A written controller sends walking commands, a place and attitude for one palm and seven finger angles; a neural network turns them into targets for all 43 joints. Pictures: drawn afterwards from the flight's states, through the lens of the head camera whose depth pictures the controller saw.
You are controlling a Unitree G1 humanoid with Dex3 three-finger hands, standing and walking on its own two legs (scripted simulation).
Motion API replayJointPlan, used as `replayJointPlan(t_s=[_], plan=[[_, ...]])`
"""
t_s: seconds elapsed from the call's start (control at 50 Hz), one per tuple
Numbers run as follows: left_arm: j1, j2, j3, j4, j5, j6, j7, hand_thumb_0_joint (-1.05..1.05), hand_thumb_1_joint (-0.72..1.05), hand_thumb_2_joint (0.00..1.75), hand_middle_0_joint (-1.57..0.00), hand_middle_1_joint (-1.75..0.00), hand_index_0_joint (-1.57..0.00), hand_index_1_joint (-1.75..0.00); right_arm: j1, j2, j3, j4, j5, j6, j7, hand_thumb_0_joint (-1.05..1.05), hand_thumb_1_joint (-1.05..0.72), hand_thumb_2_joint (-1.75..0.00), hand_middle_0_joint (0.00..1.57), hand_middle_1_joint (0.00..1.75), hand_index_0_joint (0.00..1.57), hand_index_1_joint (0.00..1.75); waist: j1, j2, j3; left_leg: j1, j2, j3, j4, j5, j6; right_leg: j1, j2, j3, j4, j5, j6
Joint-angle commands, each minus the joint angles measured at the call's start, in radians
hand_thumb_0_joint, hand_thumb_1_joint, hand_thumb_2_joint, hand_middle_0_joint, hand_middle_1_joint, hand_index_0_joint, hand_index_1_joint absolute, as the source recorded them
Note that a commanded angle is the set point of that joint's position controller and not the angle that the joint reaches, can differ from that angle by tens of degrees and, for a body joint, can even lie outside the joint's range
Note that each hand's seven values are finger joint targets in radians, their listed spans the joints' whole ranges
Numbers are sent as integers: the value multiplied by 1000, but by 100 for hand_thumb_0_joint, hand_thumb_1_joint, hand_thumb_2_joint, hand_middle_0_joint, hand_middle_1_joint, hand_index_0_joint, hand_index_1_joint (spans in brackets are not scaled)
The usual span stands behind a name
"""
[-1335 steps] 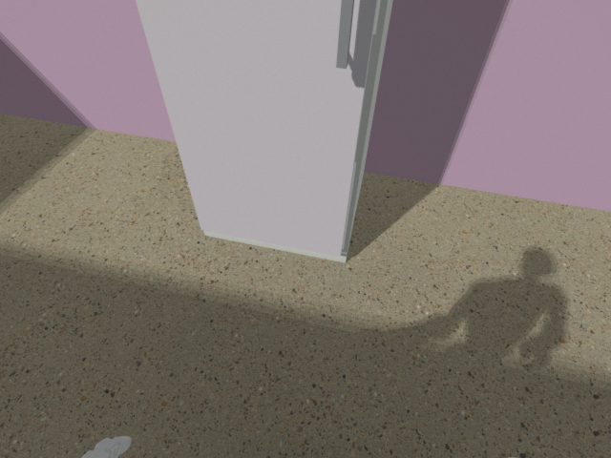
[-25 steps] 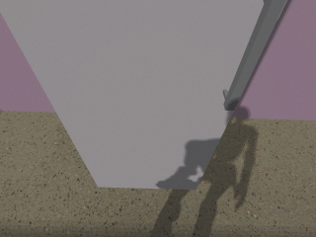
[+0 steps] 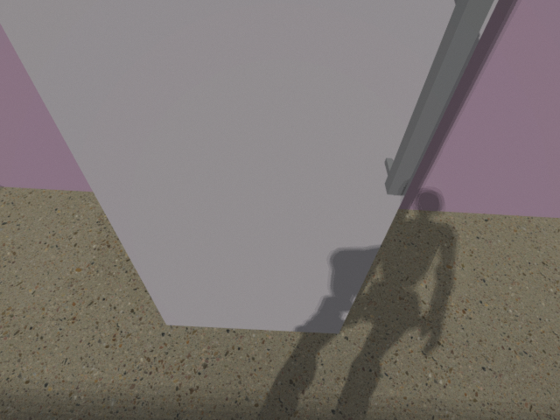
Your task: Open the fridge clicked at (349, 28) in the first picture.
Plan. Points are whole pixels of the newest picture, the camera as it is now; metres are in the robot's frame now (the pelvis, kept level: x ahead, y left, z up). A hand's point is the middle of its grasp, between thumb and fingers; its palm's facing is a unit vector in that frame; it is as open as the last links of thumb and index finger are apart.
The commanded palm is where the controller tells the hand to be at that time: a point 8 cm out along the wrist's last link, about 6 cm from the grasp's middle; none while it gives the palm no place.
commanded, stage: look again from close up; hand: right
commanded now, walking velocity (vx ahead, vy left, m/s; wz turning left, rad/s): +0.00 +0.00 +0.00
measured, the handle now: (422, 102) +0.47 -0.14 +0.24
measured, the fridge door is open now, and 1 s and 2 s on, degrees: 0 0 0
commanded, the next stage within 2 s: raise the hand to about handle height in 0.46 s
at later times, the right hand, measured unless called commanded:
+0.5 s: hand out of the picture -0.01 -0.14 -0.17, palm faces +0.03 +0.98 -0.18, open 7.4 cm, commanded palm none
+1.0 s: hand out of the picture +0.13 -0.15 -0.02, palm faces +0.04 +1.00 +0.01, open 8.6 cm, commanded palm +0.12 -0.22 +0.02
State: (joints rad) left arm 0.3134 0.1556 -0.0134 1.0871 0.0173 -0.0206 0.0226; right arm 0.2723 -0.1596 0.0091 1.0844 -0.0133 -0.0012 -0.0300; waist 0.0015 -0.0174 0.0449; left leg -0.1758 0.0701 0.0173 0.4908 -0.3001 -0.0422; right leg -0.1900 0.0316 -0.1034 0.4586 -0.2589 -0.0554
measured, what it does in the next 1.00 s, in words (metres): shifts its weight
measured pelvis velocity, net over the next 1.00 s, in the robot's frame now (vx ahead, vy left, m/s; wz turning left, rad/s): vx -0.03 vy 0.05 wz -0.03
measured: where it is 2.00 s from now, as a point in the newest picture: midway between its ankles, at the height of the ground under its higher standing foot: outside the picture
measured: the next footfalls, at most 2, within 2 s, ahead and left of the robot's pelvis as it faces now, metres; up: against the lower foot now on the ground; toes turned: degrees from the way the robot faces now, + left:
none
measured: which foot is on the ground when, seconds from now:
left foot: down 0.00-1.00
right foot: down 0.00-1.00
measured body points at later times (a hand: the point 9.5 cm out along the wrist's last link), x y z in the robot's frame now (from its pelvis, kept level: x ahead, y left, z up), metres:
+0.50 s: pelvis +0.00 +0.02 +0.00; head +0.01 +0.03 +0.45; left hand +0.01 +0.24 -0.16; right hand -0.01 -0.19 -0.16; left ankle -0.02 +0.14 -0.74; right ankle -0.01 -0.08 -0.74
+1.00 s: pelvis -0.03 +0.05 -0.03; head -0.03 +0.04 +0.42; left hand +0.19 +0.30 -0.05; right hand +0.12 -0.20 -0.01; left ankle -0.02 +0.15 -0.74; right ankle +0.00 -0.08 -0.74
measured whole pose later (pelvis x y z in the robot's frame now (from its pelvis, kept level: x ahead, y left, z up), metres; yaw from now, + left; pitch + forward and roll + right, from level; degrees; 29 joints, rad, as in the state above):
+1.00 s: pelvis -0.03 +0.05 -0.03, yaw -2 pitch +3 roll +0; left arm 0.17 0.28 0.06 0.49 -0.03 -0.22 0.05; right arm 0.48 -0.22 -0.18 0.11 0.26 -0.31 0.32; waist -0.01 0.04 -0.07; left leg -0.46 0.02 0.07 0.83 -0.42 0.03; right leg -0.49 -0.04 -0.04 0.80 -0.36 0.01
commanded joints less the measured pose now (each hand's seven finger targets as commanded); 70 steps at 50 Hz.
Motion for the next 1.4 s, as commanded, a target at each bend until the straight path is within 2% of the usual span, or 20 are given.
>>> replayJointPlan(t_s=[0.0,0.52,0.54,0.56,0.58,0.6,0.62,0.68,0.7,0.76,0.78,0.82,0.88,0.96,1.06,1.12,1.18,1.24,1.3,1.38], plan=[[40,104,19,-23,-6,-20,9,0,90,90,-20,-30,-20,-30,71,-94,-17,-13,-1,-13,-9,0,-90,-90,20,30,20,30,-11,36,-3,-6,35,-30,-59,159,63,4,-136,136,-95,231,-1],[7,87,19,8,-8,-14,11,0,90,90,-20,-30,-20,-30,86,-89,-16,14,-2,-21,-9,0,-90,-90,20,30,20,30,-11,26,14,-21,44,-50,-107,182,70,23,-136,117,-95,194,16],[-80,124,27,-61,-17,-17,1,0,90,90,-20,-30,-20,-30,156,-101,-16,41,-13,-40,-47,0,-90,-90,20,30,20,30,-35,103,13,-34,87,-104,-115,533,54,-30,-156,106,115,295,45],[-23,286,46,-399,-55,-159,46,0,90,90,-20,-30,-20,-30,-577,-297,-88,-1537,199,-247,-39,0,-88,-89,20,32,20,32,101,-83,-497,60,-17,5,6,470,68,242,-41,102,-8,361,24],[-147,175,5,-352,-65,-234,90,0,90,90,-20,-30,-20,-30,-442,-372,-179,-1478,143,-217,-95,0,-85,-88,20,33,20,33,27,-206,-396,-7,-48,-3,22,275,67,272,-79,62,-18,388,31],[-90,197,30,-320,-36,-276,86,0,90,90,-20,-30,-20,-30,-154,-181,-73,-1266,123,-168,-120,0,-83,-87,21,34,21,34,19,-212,-404,-30,-52,54,47,149,74,212,-90,85,-30,396,49],[-91,137,29,-297,-69,-283,71,0,90,90,-20,-30,-20,-30,158,32,44,-1011,136,-56,-127,0,-81,-86,21,36,21,36,27,-112,-222,-107,-49,64,35,104,63,103,-92,112,-36,309,41],[-131,209,56,-442,-63,-322,76,0,90,90,-20,-30,-20,-30,32,-29,4,-1286,164,-141,-73,0,-74,-83,21,40,21,40,51,3,-84,-156,-50,75,-13,75,56,-18,-50,117,28,111,36],[-117,212,66,-448,-45,-321,70,0,90,90,-20,-30,-20,-30,93,-49,-42,-1199,162,-181,-52,0,-71,-82,21,42,21,42,44,125,-64,-213,-64,80,-10,35,53,-71,-44,116,60,93,39],[-169,207,85,-507,-34,-296,35,0,90,90,-20,-30,-20,-30,395,10,-96,-915,225,-335,121,0,-64,-79,22,47,22,47,-35,379,39,-329,-70,79,67,-74,45,-305,-34,102,145,-3,62],[-179,211,102,-533,-44,-281,16,0,90,90,-20,-30,-20,-30,483,-51,-182,-864,242,-380,196,0,-62,-78,22,48,22,48,-77,336,32,-292,-65,57,87,-23,57,-325,-26,89,162,19,70],[-229,243,107,-631,-48,-265,2,0,90,90,-20,-30,-20,-30,391,-157,-254,-881,282,-439,349,0,-57,-76,22,51,22,51,-53,280,-29,-240,-40,10,116,52,58,-346,0,62,223,10,74],[-246,229,100,-703,-66,-230,17,0,90,90,-20,-30,-20,-30,277,-281,-374,-1035,296,-391,391,0,-50,-73,23,55,23,55,-93,33,-121,-226,-26,-45,120,-3,55,-342,12,27,252,-6,54],[-178,175,83,-744,-51,-237,40,0,90,90,-20,-30,-20,-30,37,-280,-393,-1461,334,-460,294,0,-41,-69,24,62,24,62,-45,-144,-307,-220,-48,-42,148,13,56,-213,-16,51,269,45,36],[-127,200,53,-644,-53,-298,57,0,90,90,-20,-30,-20,-30,-113,-198,-203,-1518,319,-604,299,0,-29,-64,24,69,24,69,71,-140,-194,-350,-76,-18,137,-35,60,-179,-45,109,291,-12,23],[-139,234,38,-611,-73,-323,77,0,90,90,-20,-30,-20,-30,-150,-223,-157,-1336,327,-509,406,0,-22,-61,25,74,25,74,93,-34,-80,-356,-68,-47,70,-132,45,-234,-49,136,265,-106,18],[-157,246,41,-613,-84,-313,93,0,90,90,-20,-30,-20,-30,-96,-329,-284,-1135,327,-325,458,0,-15,-58,25,78,25,78,28,54,-68,-302,-46,-88,12,-215,40,-290,-46,132,234,-117,20],[-208,230,28,-674,-86,-297,95,0,90,90,-20,-30,-20,-30,-65,-408,-410,-1167,368,-166,473,0,-8,-55,26,82,26,82,-45,74,-192,-168,-24,-65,10,-134,31,-240,-37,127,184,-35,21],[-219,193,7,-699,-75,-316,82,0,90,90,-20,-30,-20,-30,-64,-431,-551,-1340,446,-146,409,0,-1,-52,26,87,26,87,-96,22,-320,-55,-46,9,56,54,44,-157,-38,134,143,94,28],[-186,195,8,-676,-67,-360,59,0,90,90,-20,-30,-20,-30,-69,-363,-509,-1462,452,-200,351,0,8,-48,27,93,27,93,-75,7,-279,-83,-80,58,69,190,52,-90,-47,124,114,172,34]])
